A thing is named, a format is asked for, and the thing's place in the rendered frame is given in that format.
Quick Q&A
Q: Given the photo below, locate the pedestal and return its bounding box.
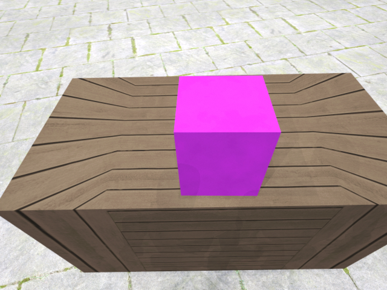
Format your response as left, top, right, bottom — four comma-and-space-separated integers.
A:
0, 73, 387, 272

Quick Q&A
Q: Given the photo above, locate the carton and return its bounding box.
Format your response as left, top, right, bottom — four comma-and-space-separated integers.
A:
174, 76, 281, 196

